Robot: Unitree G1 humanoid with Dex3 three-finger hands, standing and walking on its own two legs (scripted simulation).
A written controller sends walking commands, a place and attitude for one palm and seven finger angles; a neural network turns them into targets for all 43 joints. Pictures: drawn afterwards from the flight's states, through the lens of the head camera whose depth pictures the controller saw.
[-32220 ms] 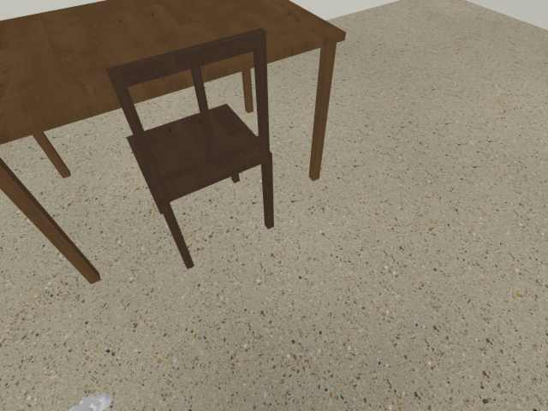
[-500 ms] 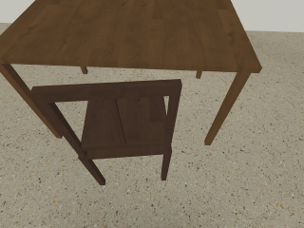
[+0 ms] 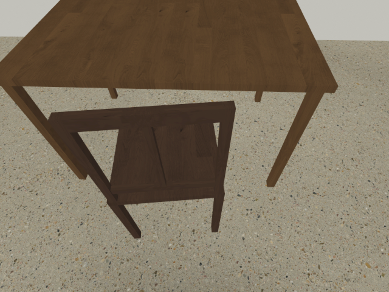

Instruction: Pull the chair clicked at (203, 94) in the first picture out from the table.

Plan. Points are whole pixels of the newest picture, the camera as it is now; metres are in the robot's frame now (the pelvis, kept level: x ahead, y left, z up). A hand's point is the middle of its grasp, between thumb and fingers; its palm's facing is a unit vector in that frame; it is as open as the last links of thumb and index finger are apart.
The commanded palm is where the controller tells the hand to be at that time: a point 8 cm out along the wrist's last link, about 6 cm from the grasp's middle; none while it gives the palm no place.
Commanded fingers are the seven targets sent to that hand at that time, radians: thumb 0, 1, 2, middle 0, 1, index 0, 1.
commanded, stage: come to a stop and stand still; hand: left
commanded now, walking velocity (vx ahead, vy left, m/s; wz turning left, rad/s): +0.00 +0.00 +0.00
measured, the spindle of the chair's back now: (156, 159) +0.46 +0.14 -0.09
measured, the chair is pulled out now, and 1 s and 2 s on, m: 0.16 0.16 0.16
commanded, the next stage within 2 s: look again from close up in 0.56 s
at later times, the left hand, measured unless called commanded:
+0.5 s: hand out of the picture -0.05 +0.20 -0.17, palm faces +0.01 -0.98 -0.21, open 7.4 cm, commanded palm none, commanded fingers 0.00 0.90 0.90 -0.20 -0.30 -0.20 -0.30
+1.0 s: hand out of the picture -0.03 +0.18 -0.17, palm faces +0.02 -0.99 -0.17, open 7.3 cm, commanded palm none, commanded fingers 0.00 0.90 0.90 -0.20 -0.30 -0.20 -0.30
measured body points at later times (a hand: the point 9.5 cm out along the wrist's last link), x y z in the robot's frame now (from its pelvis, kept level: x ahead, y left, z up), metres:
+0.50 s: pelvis -0.05 +0.01 +0.01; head -0.05 +0.01 +0.46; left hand -0.05 +0.25 -0.15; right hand -0.06 -0.22 -0.15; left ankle -0.05 +0.12 -0.73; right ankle -0.01 -0.11 -0.73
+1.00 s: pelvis -0.03 +0.02 +0.01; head -0.02 +0.03 +0.46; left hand -0.03 +0.24 -0.16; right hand -0.03 -0.19 -0.15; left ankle -0.05 +0.12 -0.73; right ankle -0.01 -0.11 -0.73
